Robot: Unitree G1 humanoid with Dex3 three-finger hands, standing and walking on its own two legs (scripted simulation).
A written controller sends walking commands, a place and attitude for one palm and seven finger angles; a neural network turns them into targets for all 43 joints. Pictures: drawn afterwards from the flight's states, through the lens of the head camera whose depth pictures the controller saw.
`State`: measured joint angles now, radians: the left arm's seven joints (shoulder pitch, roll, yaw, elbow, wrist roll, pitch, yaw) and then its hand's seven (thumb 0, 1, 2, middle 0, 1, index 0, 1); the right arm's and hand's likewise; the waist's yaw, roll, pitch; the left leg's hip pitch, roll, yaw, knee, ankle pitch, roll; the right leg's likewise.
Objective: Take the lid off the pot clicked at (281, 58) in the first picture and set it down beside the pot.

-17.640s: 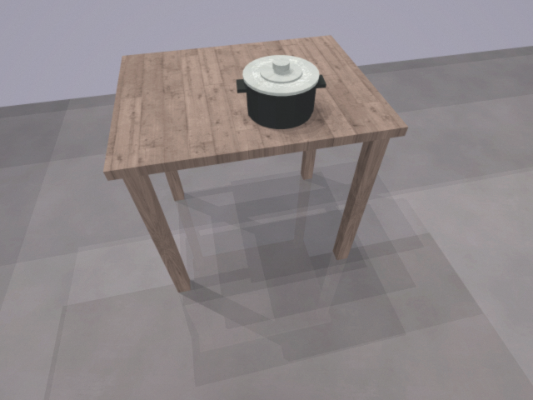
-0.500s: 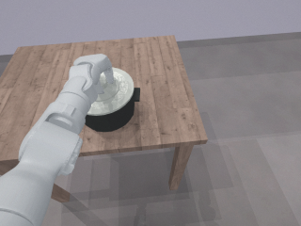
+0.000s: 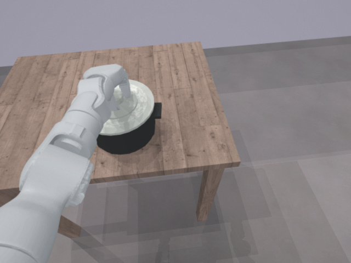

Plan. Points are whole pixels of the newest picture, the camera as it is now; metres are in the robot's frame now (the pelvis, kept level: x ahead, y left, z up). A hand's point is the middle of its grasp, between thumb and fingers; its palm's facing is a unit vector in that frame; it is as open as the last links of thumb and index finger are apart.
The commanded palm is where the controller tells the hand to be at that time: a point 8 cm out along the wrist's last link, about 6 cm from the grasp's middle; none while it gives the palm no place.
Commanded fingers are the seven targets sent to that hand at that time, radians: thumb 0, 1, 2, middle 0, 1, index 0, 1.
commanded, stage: close the fingers and squeeze the knob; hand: left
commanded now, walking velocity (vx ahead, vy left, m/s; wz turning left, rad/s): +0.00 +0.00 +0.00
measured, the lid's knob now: (114, 97) +0.51 +0.12 +0.08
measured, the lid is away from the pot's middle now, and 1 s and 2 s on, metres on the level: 0.00 0.01 0.01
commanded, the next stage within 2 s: lift the lid straight up in 0.02 s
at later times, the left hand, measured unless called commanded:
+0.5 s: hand (108, 95) +0.48 +0.12 +0.12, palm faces -0.33 -0.06 -0.94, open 7.1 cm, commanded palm +0.48 +0.12 +0.19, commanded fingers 0.00 0.70 0.91 -0.85 -1.07 -0.91 -1.07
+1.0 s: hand (107, 81) +0.49 +0.12 +0.16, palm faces -0.33 -0.07 -0.94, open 7.0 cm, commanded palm +0.49 +0.12 +0.23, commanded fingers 0.00 0.70 0.91 -0.85 -1.07 -0.91 -1.07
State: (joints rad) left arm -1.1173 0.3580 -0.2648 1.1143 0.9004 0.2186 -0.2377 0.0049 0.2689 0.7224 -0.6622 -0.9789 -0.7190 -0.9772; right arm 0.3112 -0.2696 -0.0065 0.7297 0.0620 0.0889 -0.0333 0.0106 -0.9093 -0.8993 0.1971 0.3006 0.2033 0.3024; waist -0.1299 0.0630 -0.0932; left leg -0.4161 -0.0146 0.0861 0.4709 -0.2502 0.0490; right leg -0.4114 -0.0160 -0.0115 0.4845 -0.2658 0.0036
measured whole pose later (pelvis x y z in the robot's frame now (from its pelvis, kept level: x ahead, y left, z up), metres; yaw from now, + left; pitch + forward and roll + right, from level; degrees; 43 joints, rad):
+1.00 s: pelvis +0.00 +0.00 +0.00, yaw +1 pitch +9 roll +0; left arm -1.20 0.36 -0.28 1.06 0.90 0.27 -0.33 0.03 0.27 0.72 -0.66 -0.96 -0.73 -0.98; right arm 0.28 -0.27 0.01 0.72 0.06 0.05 -0.03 0.01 -0.91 -0.90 0.20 0.30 0.20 0.30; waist -0.11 0.07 -0.07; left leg -0.35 -0.03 0.07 0.42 -0.23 0.05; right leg -0.34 -0.02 -0.03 0.45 -0.26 0.00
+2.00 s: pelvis +0.00 +0.00 +0.01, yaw +2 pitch +8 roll +1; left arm -1.41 0.38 -0.30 1.08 0.92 0.32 -0.46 0.04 0.27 0.72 -0.66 -0.96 -0.74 -0.98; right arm 0.28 -0.28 0.01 0.72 0.05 0.01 -0.02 0.01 -0.91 -0.90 0.20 0.30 0.20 0.30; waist -0.10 0.07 -0.07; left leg -0.33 -0.04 0.05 0.39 -0.20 0.05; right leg -0.33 -0.04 -0.04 0.43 -0.25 0.01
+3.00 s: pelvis -0.01 +0.01 +0.01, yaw +2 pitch +8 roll +0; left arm -1.32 0.59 -0.24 1.01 0.95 0.20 -0.51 0.05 0.27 0.72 -0.66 -0.96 -0.74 -0.99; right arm 0.28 -0.29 0.01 0.70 0.07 0.08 -0.03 0.01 -0.91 -0.90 0.20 0.30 0.20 0.30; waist -0.11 0.05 -0.06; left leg -0.35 -0.04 0.04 0.41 -0.21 0.06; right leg -0.32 -0.03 -0.05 0.40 -0.23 0.01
